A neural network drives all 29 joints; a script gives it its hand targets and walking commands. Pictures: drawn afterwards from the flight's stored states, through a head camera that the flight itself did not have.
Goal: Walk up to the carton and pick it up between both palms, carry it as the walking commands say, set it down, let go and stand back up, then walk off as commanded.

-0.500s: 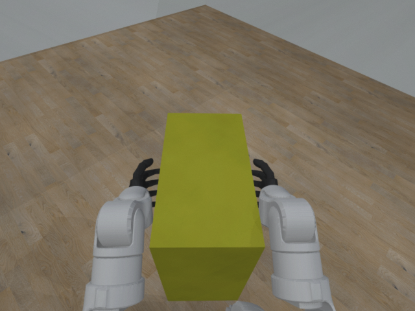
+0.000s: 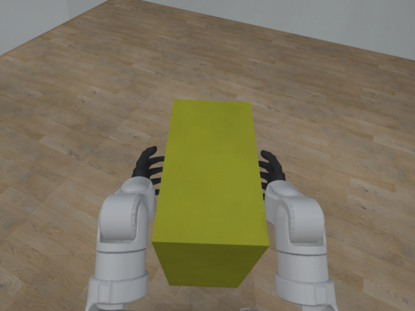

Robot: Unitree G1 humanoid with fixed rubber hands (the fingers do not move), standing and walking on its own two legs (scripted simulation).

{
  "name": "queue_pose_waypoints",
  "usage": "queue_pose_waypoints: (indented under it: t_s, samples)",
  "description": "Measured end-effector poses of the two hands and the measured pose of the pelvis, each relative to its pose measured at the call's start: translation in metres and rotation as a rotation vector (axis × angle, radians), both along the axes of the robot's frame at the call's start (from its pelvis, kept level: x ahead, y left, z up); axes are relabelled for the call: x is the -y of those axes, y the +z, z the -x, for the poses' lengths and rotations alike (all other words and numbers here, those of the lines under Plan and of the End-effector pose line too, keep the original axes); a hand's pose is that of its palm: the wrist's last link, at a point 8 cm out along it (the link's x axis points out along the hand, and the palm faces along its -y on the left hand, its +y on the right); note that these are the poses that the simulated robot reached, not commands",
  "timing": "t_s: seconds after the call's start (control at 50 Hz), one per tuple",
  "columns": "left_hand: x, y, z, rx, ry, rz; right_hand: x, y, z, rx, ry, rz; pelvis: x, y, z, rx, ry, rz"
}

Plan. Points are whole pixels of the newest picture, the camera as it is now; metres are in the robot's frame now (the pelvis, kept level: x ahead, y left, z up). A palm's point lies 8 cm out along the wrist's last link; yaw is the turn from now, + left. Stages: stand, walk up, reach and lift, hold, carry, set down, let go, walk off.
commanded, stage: carry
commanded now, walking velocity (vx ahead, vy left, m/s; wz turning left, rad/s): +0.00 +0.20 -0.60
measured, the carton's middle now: (207, 199) +0.32 -0.01 +0.02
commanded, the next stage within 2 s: none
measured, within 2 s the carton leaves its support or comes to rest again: neither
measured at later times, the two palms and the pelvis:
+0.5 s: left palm (163, 196) +0.29 +0.07 +0.09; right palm (296, 254) +0.19 -0.14 +0.07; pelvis -0.03 +0.08 +0.01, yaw -19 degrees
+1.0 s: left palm (133, 197) +0.29 +0.12 +0.09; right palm (256, 282) +0.15 -0.07 +0.09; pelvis -0.03 +0.20 +0.00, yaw -37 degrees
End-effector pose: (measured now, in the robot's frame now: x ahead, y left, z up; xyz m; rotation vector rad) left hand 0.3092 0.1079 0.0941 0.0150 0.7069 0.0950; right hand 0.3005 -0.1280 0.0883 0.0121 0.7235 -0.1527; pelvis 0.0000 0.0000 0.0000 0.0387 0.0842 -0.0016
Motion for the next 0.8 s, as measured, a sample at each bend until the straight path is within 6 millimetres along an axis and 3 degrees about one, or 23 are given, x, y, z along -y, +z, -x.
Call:
queue_pose_waypoints:
  t_s: [0.04, 0.1, 0.18, 0.28, 0.38, 0.46, 0.54, 0.68, 0.8]
  samples:
    - [-0.013, -0.007, 0.002, 0.008, -0.012, 0.019, -0.013, -0.002, 0.005, 0.007, -0.01, 0.023, -0.015, -0.008, 0.003, -0.002, -0.017, 0.009]
    - [-0.027, -0.018, 0.014, -0.045, -0.02, 0.04, -0.027, -0.007, 0.017, -0.049, 0.003, 0.063, -0.028, -0.003, 0.009, 0.008, -0.075, 0.026]
    - [-0.029, -0.016, 0.021, -0.062, -0.059, 0.047, -0.03, -0.002, 0.031, -0.067, -0.03, 0.071, -0.041, 0.004, 0.015, 0.012, -0.135, 0.047]
    - [-0.011, -0.001, 0.013, -0.011, -0.137, 0.033, -0.014, 0.006, 0.045, -0.015, -0.132, 0.037, -0.053, 0.002, 0.021, -0.005, -0.207, 0.041]
    - [0.022, -0.002, 0.011, -0.018, -0.245, -0.023, 0.011, -0.011, 0.071, -0.022, -0.246, -0.024, -0.06, -0.006, 0.028, -0.009, -0.269, 0.03]
    - [0.035, -0.004, 0.019, -0.069, -0.334, -0.068, 0.017, -0.02, 0.099, -0.075, -0.317, -0.054, -0.072, 0.004, 0.033, 0.004, -0.31, 0.015]
    - [0.038, 0.004, 0.021, -0.038, -0.388, -0.065, 0.015, -0.011, 0.112, -0.043, -0.378, -0.061, -0.088, 0.009, 0.036, 0.006, -0.355, 0.002]
    - [0.015, 0.01, 0.017, 0.001, -0.436, -0.028, -0.011, 0.003, 0.116, -0.004, -0.438, -0.031, -0.127, 0.007, 0.034, -0.002, -0.423, -0.008]
    - [-0.023, -0.01, 0.012, -0.013, -0.463, 0.025, -0.051, -0.002, 0.115, -0.025, -0.45, 0.039, -0.167, -0.007, 0.026, -0.009, -0.493, 0.011]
